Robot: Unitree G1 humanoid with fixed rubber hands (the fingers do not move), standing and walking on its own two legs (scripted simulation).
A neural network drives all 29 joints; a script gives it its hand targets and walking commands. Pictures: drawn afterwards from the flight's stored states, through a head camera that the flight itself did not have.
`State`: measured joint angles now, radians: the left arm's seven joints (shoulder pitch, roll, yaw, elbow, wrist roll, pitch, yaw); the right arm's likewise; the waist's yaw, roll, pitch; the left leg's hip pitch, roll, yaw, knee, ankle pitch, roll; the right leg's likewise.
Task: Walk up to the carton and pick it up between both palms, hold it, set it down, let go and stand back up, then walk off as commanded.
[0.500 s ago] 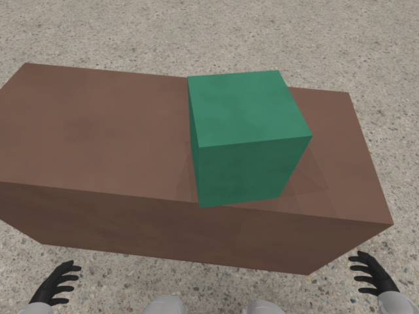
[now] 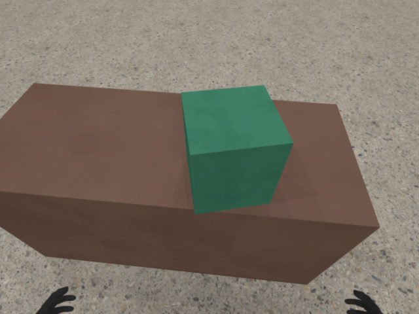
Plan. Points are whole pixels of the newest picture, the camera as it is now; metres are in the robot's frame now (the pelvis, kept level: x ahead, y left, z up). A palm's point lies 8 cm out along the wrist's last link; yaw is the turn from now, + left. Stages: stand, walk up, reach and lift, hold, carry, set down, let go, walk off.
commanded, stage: walk up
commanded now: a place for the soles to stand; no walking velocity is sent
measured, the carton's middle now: (228, 151) +0.48 -0.03 -0.03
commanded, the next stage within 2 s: reach and lift in 1.54 s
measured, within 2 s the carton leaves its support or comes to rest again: neither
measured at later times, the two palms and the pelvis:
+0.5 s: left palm out of the picture +0.12 +0.32 -0.10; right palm out of the picture +0.11 -0.30 -0.10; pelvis +0.02 +0.01 +0.00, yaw +0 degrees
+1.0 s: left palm (44, 311) +0.13 +0.33 -0.11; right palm (356, 303) +0.16 -0.29 -0.10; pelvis +0.05 +0.02 +0.00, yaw +0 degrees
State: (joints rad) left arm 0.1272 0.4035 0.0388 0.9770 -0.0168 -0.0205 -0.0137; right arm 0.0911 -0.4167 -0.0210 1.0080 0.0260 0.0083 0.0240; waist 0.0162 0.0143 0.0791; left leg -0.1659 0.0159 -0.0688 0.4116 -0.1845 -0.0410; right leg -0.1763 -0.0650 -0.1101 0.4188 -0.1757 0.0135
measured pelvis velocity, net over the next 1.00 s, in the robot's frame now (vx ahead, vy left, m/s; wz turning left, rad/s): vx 0.05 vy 0.02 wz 0.00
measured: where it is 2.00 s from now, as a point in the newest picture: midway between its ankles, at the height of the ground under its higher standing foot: outside the picture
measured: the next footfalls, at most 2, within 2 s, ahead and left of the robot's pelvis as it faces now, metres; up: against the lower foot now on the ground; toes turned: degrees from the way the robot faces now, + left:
none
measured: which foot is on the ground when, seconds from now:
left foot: down 0.00-1.00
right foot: down 0.00-1.00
